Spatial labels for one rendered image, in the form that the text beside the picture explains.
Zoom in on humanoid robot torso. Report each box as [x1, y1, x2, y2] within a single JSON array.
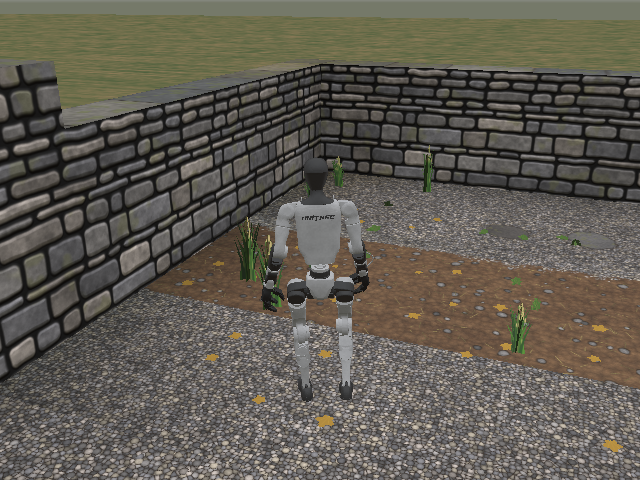
[[295, 195, 341, 300]]

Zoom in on right robot hand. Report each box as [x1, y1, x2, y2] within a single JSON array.
[[349, 272, 370, 294]]

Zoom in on robot left forearm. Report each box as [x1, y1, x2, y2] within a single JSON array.
[[263, 244, 283, 289]]

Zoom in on robot right upper arm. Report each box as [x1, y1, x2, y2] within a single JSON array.
[[338, 200, 364, 255]]

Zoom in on left robot hand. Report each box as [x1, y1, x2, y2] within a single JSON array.
[[261, 286, 285, 312]]

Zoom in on robot right forearm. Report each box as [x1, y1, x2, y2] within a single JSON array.
[[352, 239, 368, 277]]

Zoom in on right robot shin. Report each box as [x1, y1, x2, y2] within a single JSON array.
[[339, 318, 353, 387]]

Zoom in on robot left upper arm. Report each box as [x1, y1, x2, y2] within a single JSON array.
[[273, 202, 297, 259]]

